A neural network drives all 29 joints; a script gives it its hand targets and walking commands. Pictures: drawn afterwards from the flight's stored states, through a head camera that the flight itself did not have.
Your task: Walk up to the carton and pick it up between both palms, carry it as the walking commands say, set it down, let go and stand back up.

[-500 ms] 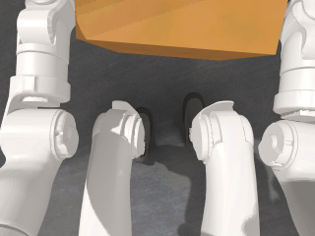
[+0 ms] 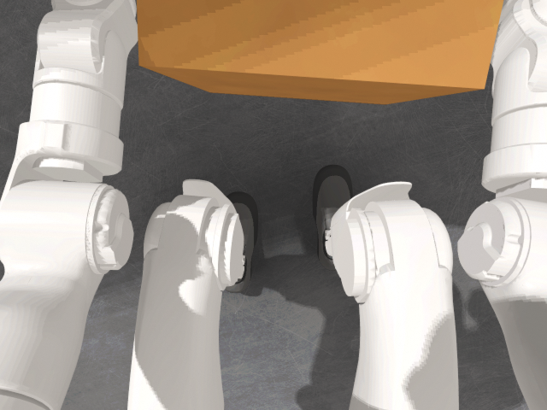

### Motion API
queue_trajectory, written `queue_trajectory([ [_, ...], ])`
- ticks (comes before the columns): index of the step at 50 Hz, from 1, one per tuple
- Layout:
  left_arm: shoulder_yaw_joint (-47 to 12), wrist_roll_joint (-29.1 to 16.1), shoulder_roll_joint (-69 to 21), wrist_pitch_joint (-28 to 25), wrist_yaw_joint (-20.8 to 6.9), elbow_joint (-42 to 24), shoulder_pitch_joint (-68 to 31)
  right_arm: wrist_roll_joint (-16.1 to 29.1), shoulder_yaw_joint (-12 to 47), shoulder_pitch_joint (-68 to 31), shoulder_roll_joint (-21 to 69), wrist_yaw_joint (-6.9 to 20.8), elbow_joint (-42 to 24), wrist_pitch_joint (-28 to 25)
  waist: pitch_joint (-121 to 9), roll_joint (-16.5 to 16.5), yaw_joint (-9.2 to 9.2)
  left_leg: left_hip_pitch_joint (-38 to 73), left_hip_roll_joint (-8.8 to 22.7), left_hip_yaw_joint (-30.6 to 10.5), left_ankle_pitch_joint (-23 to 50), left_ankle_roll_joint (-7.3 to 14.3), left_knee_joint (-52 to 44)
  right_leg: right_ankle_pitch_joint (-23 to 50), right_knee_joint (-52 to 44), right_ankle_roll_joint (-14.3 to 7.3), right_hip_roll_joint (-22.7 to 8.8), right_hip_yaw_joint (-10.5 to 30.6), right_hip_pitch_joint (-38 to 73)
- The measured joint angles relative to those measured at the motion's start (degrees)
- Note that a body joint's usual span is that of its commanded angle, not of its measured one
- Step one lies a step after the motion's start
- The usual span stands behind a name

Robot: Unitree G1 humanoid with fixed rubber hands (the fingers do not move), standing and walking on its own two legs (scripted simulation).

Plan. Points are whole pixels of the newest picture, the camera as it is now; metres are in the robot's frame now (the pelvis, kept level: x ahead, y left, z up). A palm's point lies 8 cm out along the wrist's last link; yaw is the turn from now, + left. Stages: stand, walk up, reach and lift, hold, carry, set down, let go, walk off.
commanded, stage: set down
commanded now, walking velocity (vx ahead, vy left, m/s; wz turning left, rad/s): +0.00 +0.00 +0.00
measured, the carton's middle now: out of the picture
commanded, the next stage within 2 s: none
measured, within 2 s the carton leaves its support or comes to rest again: rests again in 1.44 s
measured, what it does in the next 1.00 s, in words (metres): stands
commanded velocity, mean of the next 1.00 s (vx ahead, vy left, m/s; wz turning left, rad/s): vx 0.00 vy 0.00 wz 0.00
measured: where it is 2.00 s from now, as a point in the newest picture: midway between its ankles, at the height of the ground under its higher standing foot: (284, 247)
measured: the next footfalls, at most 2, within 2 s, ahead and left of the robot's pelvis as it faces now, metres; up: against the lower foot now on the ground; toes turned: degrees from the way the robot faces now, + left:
none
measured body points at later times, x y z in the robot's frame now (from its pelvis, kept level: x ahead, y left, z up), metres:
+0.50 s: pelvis +0.00 +0.00 -0.01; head +0.36 -0.02 +0.23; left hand +0.56 +0.16 -0.17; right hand +0.54 -0.24 -0.18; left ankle +0.12 +0.09 -0.37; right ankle +0.16 -0.10 -0.37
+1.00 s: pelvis +0.00 +0.00 -0.02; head +0.36 -0.03 +0.22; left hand +0.57 +0.16 -0.18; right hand +0.55 -0.24 -0.18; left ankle +0.12 +0.09 -0.37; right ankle +0.16 -0.10 -0.37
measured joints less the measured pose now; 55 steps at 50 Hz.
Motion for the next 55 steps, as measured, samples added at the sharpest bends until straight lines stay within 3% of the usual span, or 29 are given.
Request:
queue_trajectory([
  [20,-0.2,0.0,0.0,-1.1,-0.4,1.6,0.0,0.0,0.0,-0.4,-0.2,0.5,2.1,-0.7,-0.2,-0.1,-0.04,-0.8,0.0,0.0,0.0,0.0,1.9,0.2,1.9,0.0,0.0,-0.2,-0.9],
  [40,4.6,1.1,-0.1,-2.6,-5.1,2.5,-0.2,0.0,-0.3,-1.0,-0.7,3.0,2.8,-2.8,-1.5,0.8,-0.04,-3.9,0.0,0.0,0.5,0.0,3.6,0.9,3.4,0.0,0.0,-0.5,-3.9],
  [55,7.5,3.6,-1.0,-3.1,-7.2,2.5,-0.4,0.0,-1.3,-1.2,-0.8,3.9,3.4,-2.9,-1.5,0.1,-0.04,-4.2,0.0,0.0,0.5,0.0,4.0,0.8,3.7,0.0,0.0,-0.5,-4.2],
])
